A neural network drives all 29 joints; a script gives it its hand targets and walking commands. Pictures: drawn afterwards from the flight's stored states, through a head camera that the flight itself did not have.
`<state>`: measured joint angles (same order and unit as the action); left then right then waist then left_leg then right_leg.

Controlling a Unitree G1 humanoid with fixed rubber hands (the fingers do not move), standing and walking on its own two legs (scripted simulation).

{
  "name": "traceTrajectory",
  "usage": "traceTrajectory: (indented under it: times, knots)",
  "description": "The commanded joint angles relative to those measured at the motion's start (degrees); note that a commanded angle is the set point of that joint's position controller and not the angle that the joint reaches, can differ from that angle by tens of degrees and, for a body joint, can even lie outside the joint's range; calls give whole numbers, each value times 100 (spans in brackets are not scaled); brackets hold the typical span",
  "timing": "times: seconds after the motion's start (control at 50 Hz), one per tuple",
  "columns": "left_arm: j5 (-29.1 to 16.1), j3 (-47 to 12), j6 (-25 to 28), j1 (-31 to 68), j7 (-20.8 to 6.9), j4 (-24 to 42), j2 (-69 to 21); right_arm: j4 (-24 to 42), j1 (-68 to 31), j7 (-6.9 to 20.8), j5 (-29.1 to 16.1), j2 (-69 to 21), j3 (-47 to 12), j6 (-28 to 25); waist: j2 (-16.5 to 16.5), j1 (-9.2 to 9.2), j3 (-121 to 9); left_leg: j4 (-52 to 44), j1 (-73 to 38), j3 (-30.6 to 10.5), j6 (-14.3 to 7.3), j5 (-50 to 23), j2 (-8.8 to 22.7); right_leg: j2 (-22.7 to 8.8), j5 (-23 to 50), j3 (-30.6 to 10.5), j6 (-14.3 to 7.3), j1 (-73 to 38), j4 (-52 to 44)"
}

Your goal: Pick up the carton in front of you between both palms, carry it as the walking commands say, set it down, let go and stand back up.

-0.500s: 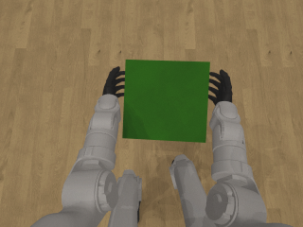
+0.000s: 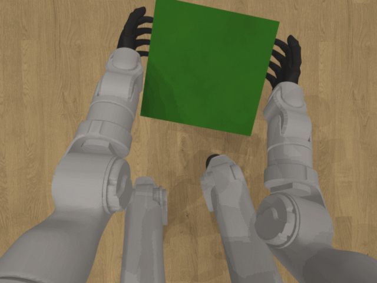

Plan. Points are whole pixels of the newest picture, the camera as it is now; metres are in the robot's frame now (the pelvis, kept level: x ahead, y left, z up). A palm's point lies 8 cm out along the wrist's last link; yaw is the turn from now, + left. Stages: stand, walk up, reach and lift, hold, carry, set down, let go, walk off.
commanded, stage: set down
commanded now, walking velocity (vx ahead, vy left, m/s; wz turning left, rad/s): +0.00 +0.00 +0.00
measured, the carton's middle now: (202, 75) +0.50 -0.12 -0.22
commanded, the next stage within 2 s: none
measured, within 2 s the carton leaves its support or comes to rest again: rests again in 1.12 s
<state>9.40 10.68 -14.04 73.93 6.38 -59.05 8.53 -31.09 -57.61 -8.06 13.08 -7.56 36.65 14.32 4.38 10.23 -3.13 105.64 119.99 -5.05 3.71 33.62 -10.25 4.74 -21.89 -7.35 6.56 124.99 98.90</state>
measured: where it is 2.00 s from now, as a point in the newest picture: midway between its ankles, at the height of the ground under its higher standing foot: (188, 210)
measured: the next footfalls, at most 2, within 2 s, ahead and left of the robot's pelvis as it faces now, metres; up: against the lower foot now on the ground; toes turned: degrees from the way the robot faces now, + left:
none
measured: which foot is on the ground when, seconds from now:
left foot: down 0.00-1.00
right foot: down 0.00-1.00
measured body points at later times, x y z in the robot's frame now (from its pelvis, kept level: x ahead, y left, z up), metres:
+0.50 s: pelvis +0.00 +0.01 -0.06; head +0.37 +0.00 +0.20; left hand +0.58 +0.00 -0.24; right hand +0.45 -0.27 -0.22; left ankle +0.08 +0.12 -0.44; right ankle +0.14 -0.15 -0.44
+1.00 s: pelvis +0.00 +0.01 -0.07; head +0.37 +0.01 +0.18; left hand +0.58 +0.00 -0.25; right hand +0.45 -0.28 -0.24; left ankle +0.08 +0.12 -0.44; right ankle +0.14 -0.14 -0.44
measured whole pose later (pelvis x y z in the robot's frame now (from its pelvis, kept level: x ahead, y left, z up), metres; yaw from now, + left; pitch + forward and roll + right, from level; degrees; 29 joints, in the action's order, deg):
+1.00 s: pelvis +0.00 +0.01 -0.07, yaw -2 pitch +46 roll -4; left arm 9.2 2.7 -10.4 90.3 2.3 -70.6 13.2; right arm -47.0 -70.2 -1.9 9.4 3.0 42.3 10.2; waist 1.6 13.2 10.3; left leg 121.3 130.7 -4.0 1.4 36.3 -9.6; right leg 1.1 -24.9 -3.9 6.8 133.7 112.6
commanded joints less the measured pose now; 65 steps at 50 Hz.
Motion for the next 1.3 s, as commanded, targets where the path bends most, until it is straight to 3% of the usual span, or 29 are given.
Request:
traceTrajectory:
  times: [0.0, 0.26, 0.36, 0.44, 0.68, 0.94, 1.28]
  knots:
    - [-564, -1515, 335, 2964, -1320, 305, -4704, -315, -3748, 1352, -525, -3708, -2710, -55, 400, 493, -6068, -1092, -1650, 823, -247, -653, -166, 195, 1344, 1440, -89, -4704, -269]
    - [-1068, -2055, 466, 3915, -1174, 86, -4010, -341, -4545, 1307, -877, -2795, -2257, -258, 800, 990, -6037, -218, -1614, 758, -266, -966, -44, -18, 1820, 1563, -54, -4057, 555]
    - [-1236, -2397, 514, 4139, -1108, 360, -4117, -416, -4611, 1391, -1141, -2719, -2148, -313, 1353, 1110, -5886, 13, -1857, 711, -243, -1519, 21, -38, 2283, 1480, -114, -3697, 761]
    - [-1099, -2331, 507, 3861, -1087, 205, -4233, -747, -4427, 1501, -1100, -2631, -1960, -296, 1493, 1019, -5539, 39, -1828, 633, -264, -1708, 52, -57, 2226, 1476, -141, -3224, 856]
    - [-701, -1766, 541, 3511, -1110, -427, -3523, -1279, -4180, 1615, -697, -2152, -1446, -348, 1020, 861, -4336, -23, -1091, 457, -373, -1312, 93, -125, 1571, 1427, -176, -2411, 977]
    - [-205, -1346, 507, 3016, -1238, -899, -2889, -1729, -3876, 1613, -595, -1796, -1100, -396, 876, 498, -3522, 142, -484, 461, -481, -1107, 175, -62, 1385, 1231, -229, -2168, 1117]
    - [62, -1261, 571, 2528, -1331, -1010, -2246, -2120, -3088, 1511, -393, -1251, -502, -536, 947, 379, -2976, 257, -447, 269, -523, -1456, 329, -49, 1282, 1199, -274, -1527, 1256]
